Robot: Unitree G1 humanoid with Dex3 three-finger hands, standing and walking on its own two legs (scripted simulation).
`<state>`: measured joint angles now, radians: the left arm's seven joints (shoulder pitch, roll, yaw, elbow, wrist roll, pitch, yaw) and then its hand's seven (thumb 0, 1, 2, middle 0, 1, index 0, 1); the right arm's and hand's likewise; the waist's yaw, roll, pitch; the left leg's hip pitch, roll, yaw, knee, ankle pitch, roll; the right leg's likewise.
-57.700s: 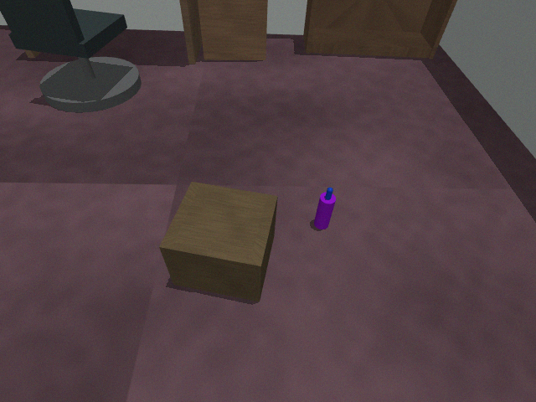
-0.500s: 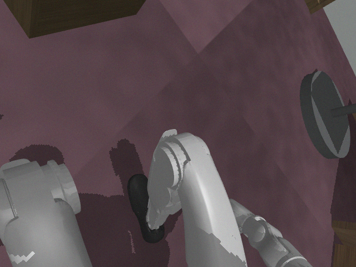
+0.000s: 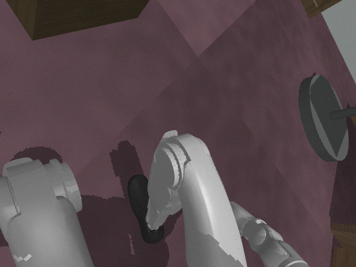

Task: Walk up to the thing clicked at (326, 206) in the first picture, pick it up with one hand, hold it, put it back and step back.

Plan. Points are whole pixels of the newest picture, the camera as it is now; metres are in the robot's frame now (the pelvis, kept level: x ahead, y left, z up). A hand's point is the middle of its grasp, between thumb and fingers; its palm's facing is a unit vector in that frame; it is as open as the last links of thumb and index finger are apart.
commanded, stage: withdraw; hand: left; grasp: from the side
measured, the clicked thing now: out of the picture +0.45 +0.28 -0.17
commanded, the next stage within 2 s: rise in 0.10 s
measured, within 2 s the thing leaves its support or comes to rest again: neither
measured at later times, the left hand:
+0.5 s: hand out of the picture +0.38 +0.42 -0.02, palm faces +0.39 -0.85 -0.36, open 17.4 cm
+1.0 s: hand out of the picture +0.28 +0.32 +0.18, palm faces +0.34 -0.83 -0.44, open 17.4 cm
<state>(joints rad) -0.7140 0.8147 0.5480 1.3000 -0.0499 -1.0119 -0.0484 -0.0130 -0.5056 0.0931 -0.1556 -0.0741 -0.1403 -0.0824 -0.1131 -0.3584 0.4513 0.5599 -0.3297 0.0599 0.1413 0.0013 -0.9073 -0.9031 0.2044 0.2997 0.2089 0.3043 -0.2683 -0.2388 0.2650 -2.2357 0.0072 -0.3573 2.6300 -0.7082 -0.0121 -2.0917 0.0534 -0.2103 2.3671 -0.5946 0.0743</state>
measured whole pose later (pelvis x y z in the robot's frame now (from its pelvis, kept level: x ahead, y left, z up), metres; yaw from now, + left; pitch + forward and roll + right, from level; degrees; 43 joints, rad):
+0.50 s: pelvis +0.01 +0.00 +0.06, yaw +6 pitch +29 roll -11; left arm -0.61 0.77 0.52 1.00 0.11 -0.40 -0.10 -0.01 -0.53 0.08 -0.07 -0.06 -0.06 -0.06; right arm 0.08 -0.28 0.14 0.59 -0.07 0.16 0.09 0.00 -0.92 -0.91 0.20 0.30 0.21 0.31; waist -0.15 -0.05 -0.05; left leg -2.23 0.02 -0.16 2.38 -0.68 0.02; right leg -2.13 -0.01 -0.08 2.24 -0.63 0.04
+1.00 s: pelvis +0.05 -0.02 +0.26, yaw +13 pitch +29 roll -3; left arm -0.04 0.40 0.23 0.40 0.03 0.02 0.09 -0.01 -0.53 0.06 -0.07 -0.06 -0.06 -0.06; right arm 0.11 -0.24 0.00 0.50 0.04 0.09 -0.07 0.01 -0.90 -0.90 0.20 0.30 0.21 0.30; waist -0.05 0.01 -0.18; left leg -1.56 0.05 -0.07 1.69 -0.64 -0.02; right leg -1.53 -0.02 -0.04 1.64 -0.61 0.02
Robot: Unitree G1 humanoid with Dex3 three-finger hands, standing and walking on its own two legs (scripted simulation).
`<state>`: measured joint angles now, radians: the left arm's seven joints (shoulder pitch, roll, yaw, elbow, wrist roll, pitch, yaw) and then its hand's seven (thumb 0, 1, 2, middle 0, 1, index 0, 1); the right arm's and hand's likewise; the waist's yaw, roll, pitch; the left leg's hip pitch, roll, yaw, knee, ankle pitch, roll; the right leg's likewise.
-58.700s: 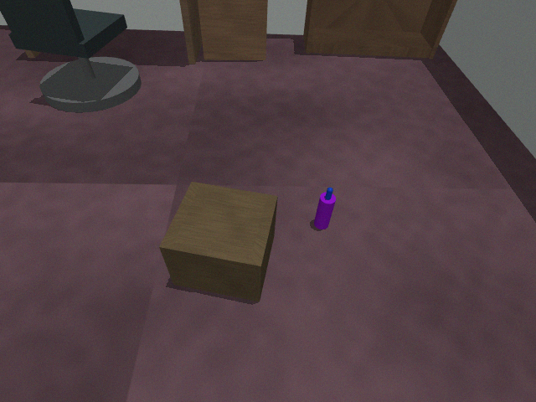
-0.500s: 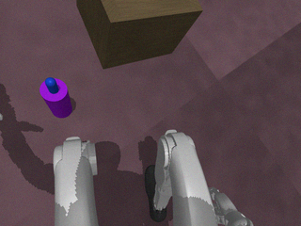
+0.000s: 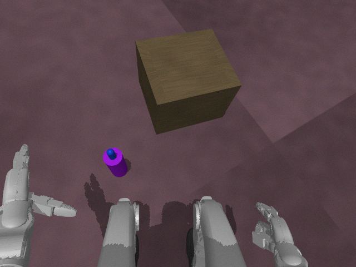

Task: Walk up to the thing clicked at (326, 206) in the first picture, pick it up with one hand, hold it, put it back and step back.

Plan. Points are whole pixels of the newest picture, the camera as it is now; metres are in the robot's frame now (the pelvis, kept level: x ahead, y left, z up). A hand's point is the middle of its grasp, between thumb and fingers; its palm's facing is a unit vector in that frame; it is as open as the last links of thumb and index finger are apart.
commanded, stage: home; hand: left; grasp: from the side
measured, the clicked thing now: (115, 161) +0.46 +0.20 -0.43
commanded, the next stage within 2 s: none
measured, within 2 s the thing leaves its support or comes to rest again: neither
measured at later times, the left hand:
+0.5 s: hand (36, 209) +0.24 +0.20 +0.10, palm faces +0.14 -0.94 -0.31, open 17.6 cm
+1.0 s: hand (36, 221) +0.22 +0.19 +0.11, palm faces +0.16 -0.95 -0.29, open 17.6 cm
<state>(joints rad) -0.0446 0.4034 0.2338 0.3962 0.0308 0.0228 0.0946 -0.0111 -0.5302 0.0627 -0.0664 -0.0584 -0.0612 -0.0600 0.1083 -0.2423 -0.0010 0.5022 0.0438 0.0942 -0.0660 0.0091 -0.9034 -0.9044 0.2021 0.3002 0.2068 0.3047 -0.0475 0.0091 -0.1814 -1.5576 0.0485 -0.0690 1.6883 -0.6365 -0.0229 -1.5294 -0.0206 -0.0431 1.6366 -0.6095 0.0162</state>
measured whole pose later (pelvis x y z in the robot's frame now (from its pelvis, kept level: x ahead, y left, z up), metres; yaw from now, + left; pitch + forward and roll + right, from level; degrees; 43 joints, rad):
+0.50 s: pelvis +0.06 +0.01 +0.15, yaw +2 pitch +11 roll -3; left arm 0.44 0.23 -0.01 0.01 -0.02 0.25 0.18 -0.01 -0.58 0.03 -0.06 -0.05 -0.05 -0.05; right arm 0.30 -0.20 0.03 0.48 0.03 -0.03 -0.18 0.01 -0.90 -0.90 0.20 0.30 0.21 0.30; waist -0.04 0.04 -0.17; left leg -0.74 0.05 -0.03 1.05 -0.51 -0.01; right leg -0.71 -0.02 -0.04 0.98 -0.47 0.03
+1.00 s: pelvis +0.06 +0.00 +0.16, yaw +3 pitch +8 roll -2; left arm 0.47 0.21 -0.01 -0.02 -0.01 0.26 0.15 -0.01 -0.57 0.04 -0.06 -0.05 -0.05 -0.05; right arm 0.28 -0.20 0.02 0.49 0.01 -0.11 -0.17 0.02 -0.90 -0.90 0.20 0.30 0.21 0.30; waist -0.02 0.03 -0.11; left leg -0.64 0.05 -0.04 0.97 -0.48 -0.02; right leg -0.60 -0.02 -0.05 0.91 -0.45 0.02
